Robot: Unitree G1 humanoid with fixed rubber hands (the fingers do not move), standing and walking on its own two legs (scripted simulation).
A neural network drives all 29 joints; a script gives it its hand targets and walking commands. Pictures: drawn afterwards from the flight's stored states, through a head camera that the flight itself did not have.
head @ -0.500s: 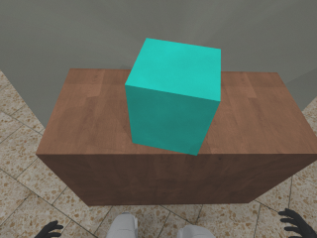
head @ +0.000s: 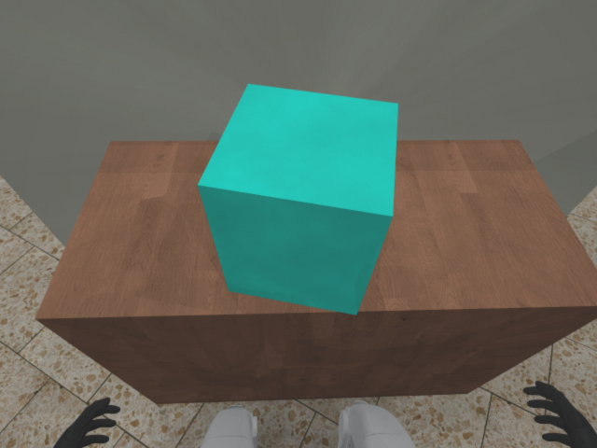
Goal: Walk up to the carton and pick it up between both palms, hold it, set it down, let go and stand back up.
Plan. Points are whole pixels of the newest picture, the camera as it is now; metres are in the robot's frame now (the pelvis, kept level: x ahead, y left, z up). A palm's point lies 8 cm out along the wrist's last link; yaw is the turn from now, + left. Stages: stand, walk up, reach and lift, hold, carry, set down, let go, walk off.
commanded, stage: walk up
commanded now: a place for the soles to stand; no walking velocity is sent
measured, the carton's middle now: (305, 206) +0.43 +0.01 +0.06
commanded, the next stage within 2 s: stand in 0.64 s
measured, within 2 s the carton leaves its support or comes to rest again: neither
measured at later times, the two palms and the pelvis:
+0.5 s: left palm out of the picture +0.12 +0.33 -0.08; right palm (573, 438) +0.14 -0.32 -0.04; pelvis +0.00 +0.01 +0.00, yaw +1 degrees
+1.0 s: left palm out of the picture +0.11 +0.36 -0.08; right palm (552, 423) +0.15 -0.29 -0.03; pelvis +0.00 +0.03 +0.00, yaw +1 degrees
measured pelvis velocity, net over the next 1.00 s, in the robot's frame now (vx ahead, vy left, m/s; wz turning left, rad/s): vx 0.00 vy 0.03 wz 0.02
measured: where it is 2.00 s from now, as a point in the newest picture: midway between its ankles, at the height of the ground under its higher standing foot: outside the picture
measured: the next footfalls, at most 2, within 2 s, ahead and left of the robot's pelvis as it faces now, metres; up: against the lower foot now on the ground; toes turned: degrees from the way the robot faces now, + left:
none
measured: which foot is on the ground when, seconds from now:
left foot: down 0.00-1.00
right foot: down 0.00-1.00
